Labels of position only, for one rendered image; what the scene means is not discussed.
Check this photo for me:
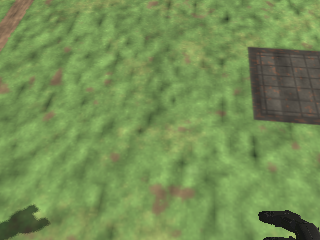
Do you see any robot right hand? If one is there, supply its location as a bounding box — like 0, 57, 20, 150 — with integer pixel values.
258, 210, 320, 240

